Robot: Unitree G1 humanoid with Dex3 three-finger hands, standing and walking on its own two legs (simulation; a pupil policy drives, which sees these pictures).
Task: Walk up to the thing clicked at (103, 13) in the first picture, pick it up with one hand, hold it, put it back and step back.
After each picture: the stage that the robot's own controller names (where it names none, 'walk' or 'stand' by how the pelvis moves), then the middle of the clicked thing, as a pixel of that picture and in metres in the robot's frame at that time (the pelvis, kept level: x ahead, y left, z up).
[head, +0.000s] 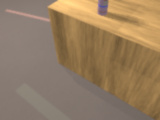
stand; out of the picture +1.05 -0.09 +0.00
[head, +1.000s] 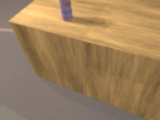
walk; (64, 1) +0.94 +0.19 +0.02
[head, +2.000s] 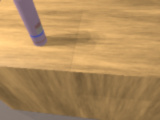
rise first; (32, 21) +0.62 +0.27 +0.05
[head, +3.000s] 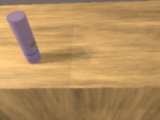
stand; (26, 40) +0.56 +0.28 +0.02
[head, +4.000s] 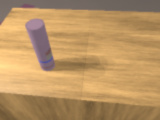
stand; (42, 47) +0.53 +0.22 +0.00
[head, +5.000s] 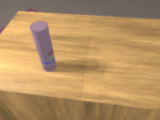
stand; (45, 49) +0.55 +0.22 +0.00
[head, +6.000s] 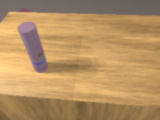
stand; (34, 50) +0.54 +0.26 +0.00
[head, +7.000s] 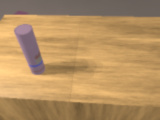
stand; (31, 52) +0.53 +0.27 +0.00
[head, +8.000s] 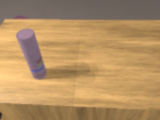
rise first; (33, 56) +0.51 +0.27 +0.00
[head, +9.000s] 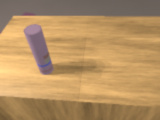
go down; (40, 52) +0.53 +0.26 +0.00
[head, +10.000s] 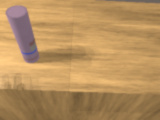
go down; (25, 38) +0.55 +0.24 +0.02
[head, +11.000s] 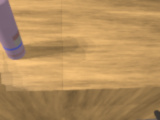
go down; (7, 30) +0.52 +0.24 +0.05
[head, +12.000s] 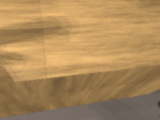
close in; out of the picture +0.53 +0.26 +0.08
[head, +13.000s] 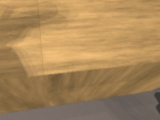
close; out of the picture +0.56 +0.26 +0.10
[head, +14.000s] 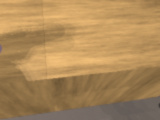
lift; out of the picture +0.51 +0.26 +0.09
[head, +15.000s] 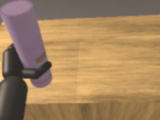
lift; (31, 50) +0.35 +0.16 +0.21
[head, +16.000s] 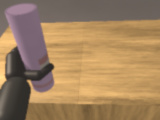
hold; (34, 53) +0.34 +0.16 +0.21
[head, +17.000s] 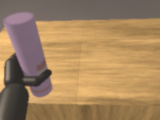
hold; (32, 59) +0.34 +0.17 +0.18
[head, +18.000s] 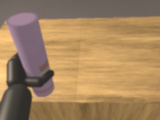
crouch; (35, 60) +0.34 +0.16 +0.17
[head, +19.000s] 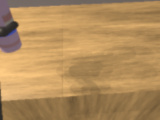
crouch; out of the picture +0.49 +0.23 +0.21
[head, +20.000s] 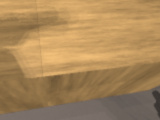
lower; out of the picture +0.55 +0.26 +0.09
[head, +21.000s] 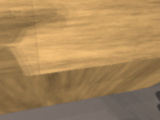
lower; out of the picture +0.56 +0.26 +0.10
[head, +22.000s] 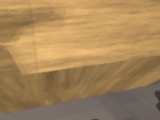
lower; out of the picture +0.56 +0.26 +0.10
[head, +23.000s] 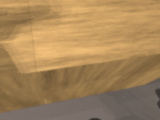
lower; out of the picture +0.56 +0.27 +0.10
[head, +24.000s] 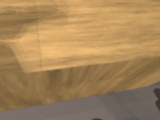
draw back; out of the picture +0.56 +0.26 +0.10
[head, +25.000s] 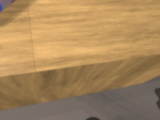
rise; out of the picture +0.65 +0.14 +0.01
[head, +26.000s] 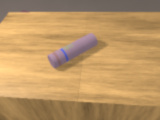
sink last; (73, 50) +0.60 +0.11 -0.05
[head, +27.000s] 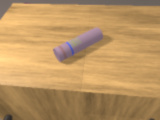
stand; (78, 43) +0.62 +0.10 -0.05
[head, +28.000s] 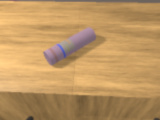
stand; (70, 45) +0.58 +0.10 -0.04
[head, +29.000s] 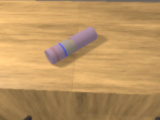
stand; (72, 44) +0.59 +0.09 -0.03
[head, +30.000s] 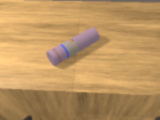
stand; (74, 45) +0.58 +0.08 -0.03
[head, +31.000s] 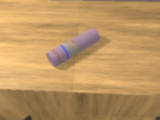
stand; (74, 46) +0.57 +0.08 -0.03
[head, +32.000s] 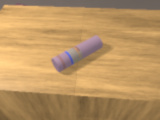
stand; (78, 52) +0.57 +0.07 -0.06
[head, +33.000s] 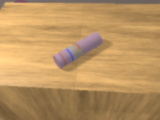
walk; (78, 49) +0.59 +0.07 -0.09
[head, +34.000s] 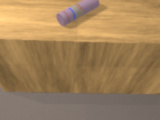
walk; (78, 10) +0.81 +0.05 -0.08
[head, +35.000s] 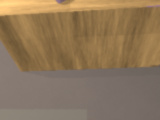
stand; out of the picture +1.14 +0.17 -0.07
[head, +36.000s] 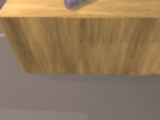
stand; out of the picture +1.16 +0.07 -0.09
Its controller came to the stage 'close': yes
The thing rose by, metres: 0.21
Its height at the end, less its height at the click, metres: -0.09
